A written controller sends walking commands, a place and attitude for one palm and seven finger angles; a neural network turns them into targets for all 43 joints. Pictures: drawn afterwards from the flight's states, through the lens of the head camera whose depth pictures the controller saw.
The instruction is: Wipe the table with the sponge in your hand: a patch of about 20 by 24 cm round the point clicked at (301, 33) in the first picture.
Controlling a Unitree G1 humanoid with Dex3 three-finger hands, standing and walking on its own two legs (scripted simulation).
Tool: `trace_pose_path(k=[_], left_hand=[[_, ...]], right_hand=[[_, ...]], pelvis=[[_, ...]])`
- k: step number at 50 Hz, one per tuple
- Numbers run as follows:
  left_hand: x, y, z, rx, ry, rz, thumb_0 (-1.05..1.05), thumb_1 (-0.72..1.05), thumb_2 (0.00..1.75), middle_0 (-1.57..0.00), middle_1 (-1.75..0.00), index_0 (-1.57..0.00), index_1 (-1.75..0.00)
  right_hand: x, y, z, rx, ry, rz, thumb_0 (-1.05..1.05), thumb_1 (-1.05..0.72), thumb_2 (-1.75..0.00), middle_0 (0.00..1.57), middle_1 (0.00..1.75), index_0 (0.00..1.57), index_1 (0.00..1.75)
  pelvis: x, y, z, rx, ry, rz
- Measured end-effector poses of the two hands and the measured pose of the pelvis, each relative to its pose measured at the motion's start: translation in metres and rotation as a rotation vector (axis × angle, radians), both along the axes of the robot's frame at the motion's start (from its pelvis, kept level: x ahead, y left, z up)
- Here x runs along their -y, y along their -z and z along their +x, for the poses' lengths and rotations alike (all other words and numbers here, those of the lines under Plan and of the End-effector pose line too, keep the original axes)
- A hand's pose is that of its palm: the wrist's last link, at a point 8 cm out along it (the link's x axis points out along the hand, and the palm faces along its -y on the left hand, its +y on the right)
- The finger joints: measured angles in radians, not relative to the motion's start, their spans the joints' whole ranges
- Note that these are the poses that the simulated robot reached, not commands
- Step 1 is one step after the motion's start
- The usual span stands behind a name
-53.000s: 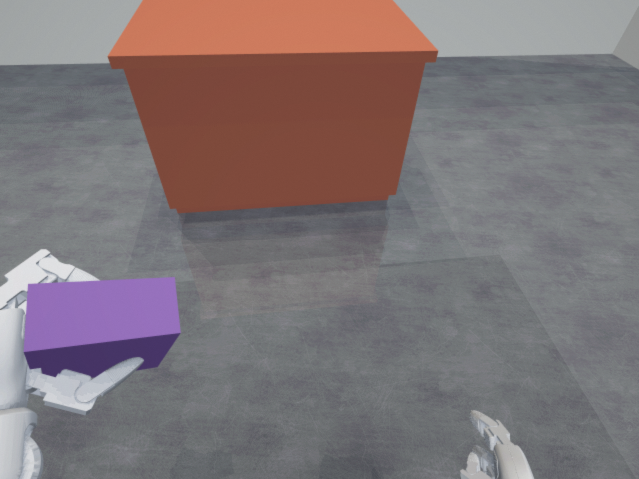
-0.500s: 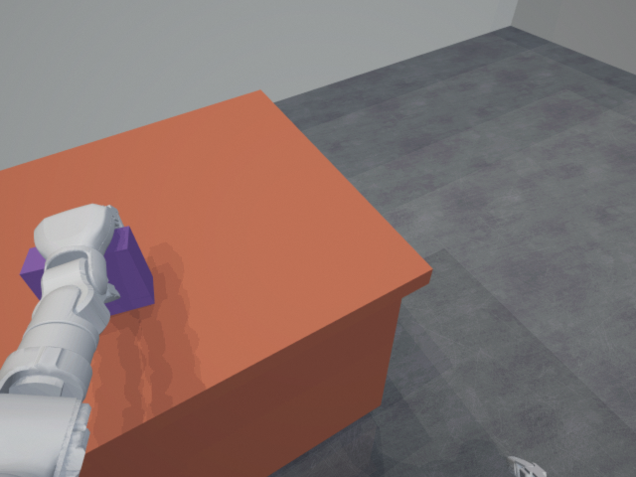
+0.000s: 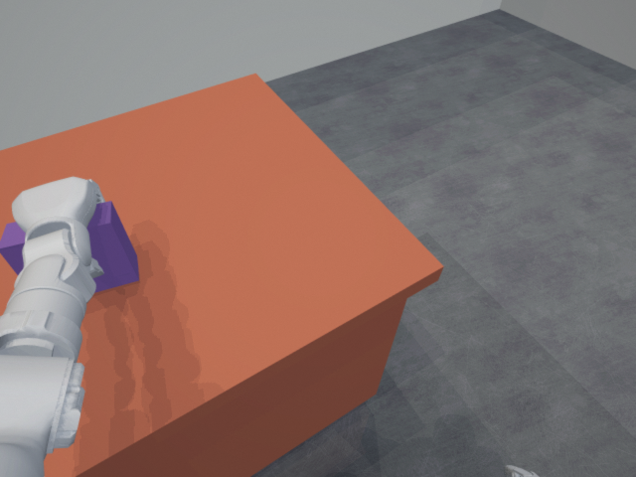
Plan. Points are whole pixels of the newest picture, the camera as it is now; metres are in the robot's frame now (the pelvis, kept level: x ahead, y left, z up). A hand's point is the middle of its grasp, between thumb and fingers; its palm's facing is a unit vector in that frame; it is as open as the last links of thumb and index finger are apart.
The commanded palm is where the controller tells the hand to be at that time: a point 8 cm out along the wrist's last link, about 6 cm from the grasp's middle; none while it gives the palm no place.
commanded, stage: slide back across to the first lane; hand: left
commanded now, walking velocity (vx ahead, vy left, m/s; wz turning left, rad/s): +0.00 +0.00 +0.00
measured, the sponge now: (82, 262) +0.40 +0.34 +0.03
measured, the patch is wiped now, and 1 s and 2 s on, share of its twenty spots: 0.95 0.95 1.00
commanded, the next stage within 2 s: wipe back along the first lane in 0.52 s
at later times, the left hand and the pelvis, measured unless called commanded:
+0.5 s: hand (33, 248) +0.39 +0.38 +0.07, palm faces -0.02 -0.06 -1.00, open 9.8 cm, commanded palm +0.35 +0.38 +0.12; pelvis +0.03 +0.05 +0.01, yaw +0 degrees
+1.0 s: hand (6, 277) +0.35 +0.40 +0.07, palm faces +0.03 -0.05 -1.00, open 9.8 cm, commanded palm +0.31 +0.37 +0.10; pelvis +0.03 +0.08 +0.01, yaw +2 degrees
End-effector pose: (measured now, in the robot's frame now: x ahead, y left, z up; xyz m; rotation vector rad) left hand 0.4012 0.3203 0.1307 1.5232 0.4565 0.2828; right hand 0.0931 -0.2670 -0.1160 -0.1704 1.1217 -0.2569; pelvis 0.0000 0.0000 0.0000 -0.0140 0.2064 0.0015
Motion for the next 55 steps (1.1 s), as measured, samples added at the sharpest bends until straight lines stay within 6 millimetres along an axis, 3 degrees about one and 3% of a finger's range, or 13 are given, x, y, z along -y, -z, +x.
trace_pose_path(k=[6, 11, 27, 33, 42, 55], left_hand=[[-0.012, 0.000, 0.002, 0.027, 0.017, -0.017, 0.01, -0.56, 1.13, -0.76, -1.32, -0.81, -1.36], [-0.025, -0.001, 0.000, 0.042, 0.003, -0.007, 0.01, -0.55, 1.13, -0.75, -1.34, -0.80, -1.37], [-0.060, 0.002, -0.029, 0.091, 0.000, -0.024, -0.01, -0.53, 1.12, -0.72, -1.37, -0.77, -1.42], [-0.075, 0.002, -0.040, 0.078, -0.025, -0.028, -0.01, -0.53, 1.12, -0.71, -1.37, -0.76, -1.42], [-0.076, 0.004, -0.053, 0.095, 0.004, -0.014, -0.01, -0.51, 1.11, -0.70, -1.39, -0.75, -1.43], [-0.062, 0.005, -0.080, 0.133, -0.010, -0.010, -0.01, -0.48, 1.10, -0.67, -1.40, -0.73, -1.45]], right_hand=[[-0.010, -0.002, -0.004, -0.030, 0.013, -0.007, 0.01, -0.91, -0.90, 0.20, 0.30, 0.20, 0.30], [-0.023, -0.006, 0.008, -0.016, 0.007, 0.001, 0.01, -0.91, -0.90, 0.20, 0.30, 0.20, 0.30], [-0.082, -0.029, 0.100, 0.148, -0.132, 0.031, 0.01, -0.91, -0.90, 0.20, 0.30, 0.20, 0.30], [-0.102, -0.035, 0.121, 0.180, -0.189, 0.029, 0.01, -0.91, -0.90, 0.20, 0.30, 0.20, 0.30], [-0.118, -0.032, 0.119, 0.173, -0.215, 0.050, 0.01, -0.91, -0.90, 0.20, 0.30, 0.20, 0.30], [-0.124, -0.025, 0.108, 0.159, -0.222, 0.080, 0.01, -0.91, -0.90, 0.20, 0.30, 0.20, 0.30]], pelvis=[[-0.012, -0.003, 0.008, 0.011, 0.003, -0.004], [-0.023, -0.005, 0.015, 0.026, 0.002, -0.007], [-0.058, -0.009, 0.032, 0.069, -0.018, -0.021], [-0.067, -0.009, 0.031, 0.079, -0.038, -0.024], [-0.076, -0.009, 0.030, 0.083, -0.048, -0.030], [-0.080, -0.008, 0.025, 0.111, -0.046, -0.029]])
